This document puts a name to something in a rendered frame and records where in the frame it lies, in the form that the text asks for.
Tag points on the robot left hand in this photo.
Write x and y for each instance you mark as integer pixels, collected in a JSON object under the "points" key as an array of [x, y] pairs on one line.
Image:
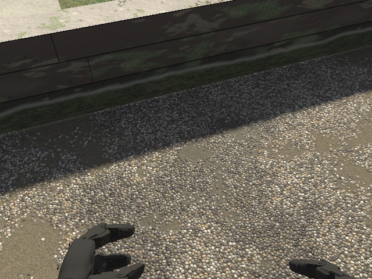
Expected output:
{"points": [[80, 261]]}

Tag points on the robot right hand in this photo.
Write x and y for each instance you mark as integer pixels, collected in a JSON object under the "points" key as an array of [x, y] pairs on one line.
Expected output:
{"points": [[318, 269]]}

